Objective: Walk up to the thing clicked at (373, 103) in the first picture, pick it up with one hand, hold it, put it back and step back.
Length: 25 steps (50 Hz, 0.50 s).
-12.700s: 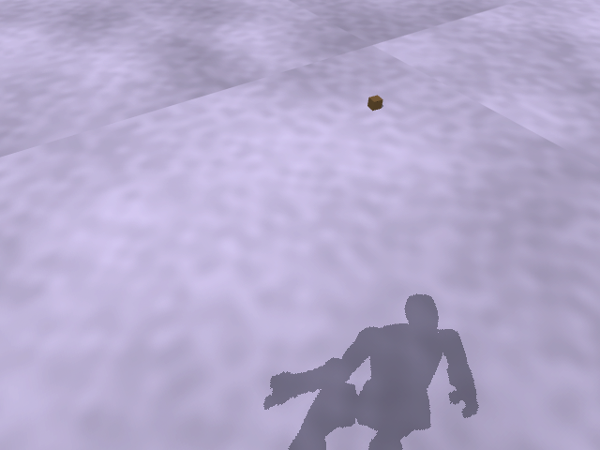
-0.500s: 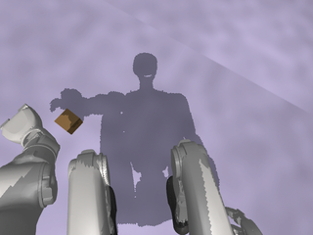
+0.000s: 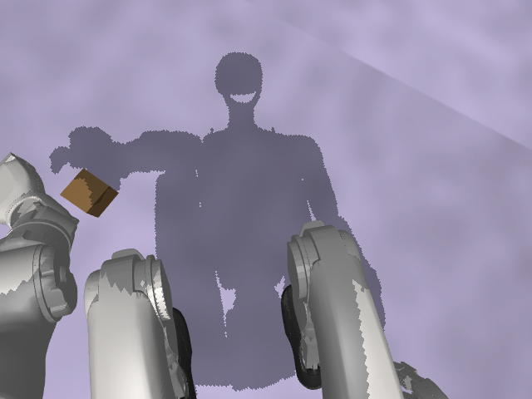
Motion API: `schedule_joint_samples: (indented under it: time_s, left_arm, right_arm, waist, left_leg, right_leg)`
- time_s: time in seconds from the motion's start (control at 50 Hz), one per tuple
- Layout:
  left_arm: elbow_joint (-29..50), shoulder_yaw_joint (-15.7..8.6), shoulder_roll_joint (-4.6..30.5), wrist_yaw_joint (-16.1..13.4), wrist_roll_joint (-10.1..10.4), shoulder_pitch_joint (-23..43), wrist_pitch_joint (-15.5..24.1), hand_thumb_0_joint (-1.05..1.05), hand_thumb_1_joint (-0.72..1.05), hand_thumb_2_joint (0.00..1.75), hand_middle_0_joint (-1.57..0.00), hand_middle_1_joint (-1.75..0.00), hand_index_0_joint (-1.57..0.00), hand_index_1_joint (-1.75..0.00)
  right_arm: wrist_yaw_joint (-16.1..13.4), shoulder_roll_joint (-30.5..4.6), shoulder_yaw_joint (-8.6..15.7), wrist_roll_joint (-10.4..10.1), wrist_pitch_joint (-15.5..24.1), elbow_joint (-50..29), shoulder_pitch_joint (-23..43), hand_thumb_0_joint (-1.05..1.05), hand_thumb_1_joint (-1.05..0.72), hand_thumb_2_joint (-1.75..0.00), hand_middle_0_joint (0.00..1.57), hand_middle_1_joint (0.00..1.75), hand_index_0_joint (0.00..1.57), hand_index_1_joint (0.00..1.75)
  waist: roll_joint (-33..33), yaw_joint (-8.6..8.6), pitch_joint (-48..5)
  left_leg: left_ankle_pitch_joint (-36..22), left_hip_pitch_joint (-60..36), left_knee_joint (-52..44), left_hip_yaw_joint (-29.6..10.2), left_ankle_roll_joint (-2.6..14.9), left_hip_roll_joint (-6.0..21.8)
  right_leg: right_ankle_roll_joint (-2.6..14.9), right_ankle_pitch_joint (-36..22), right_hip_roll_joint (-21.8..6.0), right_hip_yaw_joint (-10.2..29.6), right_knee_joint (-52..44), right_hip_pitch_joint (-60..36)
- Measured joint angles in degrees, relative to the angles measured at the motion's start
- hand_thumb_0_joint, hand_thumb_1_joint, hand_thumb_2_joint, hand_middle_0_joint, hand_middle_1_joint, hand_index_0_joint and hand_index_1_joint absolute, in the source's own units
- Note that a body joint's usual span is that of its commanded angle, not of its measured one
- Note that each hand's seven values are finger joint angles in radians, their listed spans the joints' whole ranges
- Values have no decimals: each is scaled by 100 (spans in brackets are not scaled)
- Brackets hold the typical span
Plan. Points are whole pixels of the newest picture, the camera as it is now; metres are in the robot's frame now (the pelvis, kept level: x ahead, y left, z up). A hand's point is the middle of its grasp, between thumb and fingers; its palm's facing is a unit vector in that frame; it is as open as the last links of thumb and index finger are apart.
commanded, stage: rise first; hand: left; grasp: from above
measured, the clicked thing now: (90, 193) +0.47 +0.28 -0.30
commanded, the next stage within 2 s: approach in 0.60 s
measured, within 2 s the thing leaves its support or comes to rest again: neither
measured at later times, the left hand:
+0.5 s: hand (45, 203) +0.43 +0.31 -0.18, palm faces -0.25 -0.33 -0.91, open 12.6 cm
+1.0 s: hand (73, 186) +0.46 +0.28 -0.21, palm faces -0.28 -0.32 -0.90, open 13.5 cm
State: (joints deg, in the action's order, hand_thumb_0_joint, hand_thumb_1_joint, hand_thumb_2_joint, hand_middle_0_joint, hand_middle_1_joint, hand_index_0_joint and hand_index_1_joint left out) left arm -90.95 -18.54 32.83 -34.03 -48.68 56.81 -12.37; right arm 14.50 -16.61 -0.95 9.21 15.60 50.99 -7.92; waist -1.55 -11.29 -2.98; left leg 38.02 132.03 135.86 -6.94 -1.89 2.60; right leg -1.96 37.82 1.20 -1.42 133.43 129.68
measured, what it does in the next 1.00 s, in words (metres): stands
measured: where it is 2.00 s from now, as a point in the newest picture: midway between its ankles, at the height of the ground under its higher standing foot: (244, 366)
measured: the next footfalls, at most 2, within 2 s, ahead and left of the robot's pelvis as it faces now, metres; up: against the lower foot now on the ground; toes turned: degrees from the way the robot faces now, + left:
none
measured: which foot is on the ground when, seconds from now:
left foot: down 0.00-1.00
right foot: down 0.00-1.00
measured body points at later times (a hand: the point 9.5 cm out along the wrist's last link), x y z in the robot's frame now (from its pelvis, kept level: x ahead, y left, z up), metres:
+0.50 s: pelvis +0.00 +0.01 -0.01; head +0.24 +0.04 +0.37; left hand +0.44 +0.32 -0.13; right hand +0.03 -0.26 -0.12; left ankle +0.08 +0.14 -0.30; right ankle +0.10 -0.12 -0.30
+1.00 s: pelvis +0.00 +0.00 -0.02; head +0.26 +0.05 +0.34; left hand +0.47 +0.29 -0.16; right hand +0.01 -0.26 -0.12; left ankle +0.08 +0.14 -0.30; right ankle +0.10 -0.12 -0.30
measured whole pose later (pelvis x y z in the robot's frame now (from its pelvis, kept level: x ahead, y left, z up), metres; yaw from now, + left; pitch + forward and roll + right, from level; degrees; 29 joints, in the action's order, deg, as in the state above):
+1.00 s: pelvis +0.00 +0.00 -0.02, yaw -3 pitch +32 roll -7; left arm -103.2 -16.6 40.9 -39.0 -51.2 66.8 -11.0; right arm 18.4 -18.4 -5.8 12.3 20.2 51.0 -8.1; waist 1.4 -17.1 2.7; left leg 38.5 135.1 141.1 -10.5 -2.3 2.3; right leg -2.3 37.3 1.9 -4.1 136.2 131.4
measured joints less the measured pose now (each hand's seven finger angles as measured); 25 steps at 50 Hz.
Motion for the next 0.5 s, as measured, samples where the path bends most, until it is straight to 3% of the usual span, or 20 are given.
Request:
schedule_joint_samples:
  time_s: [0.5]
  left_arm:
    - [-218, -96, 306, -185, -107, 112, -15, 0, -30, 79, -35, -80, -34, -80]
  right_arm:
    - [231, -81, -146, 79, 115, 13, -87, 1, -91, -90, 20, 30, 20, 30]
  waist:
    - [86, -171, 111]
  left_leg:
    - [50, 198, 276, -143, 37, -13]
  right_leg:
    - [-52, 14, 33, -106, 130, 84]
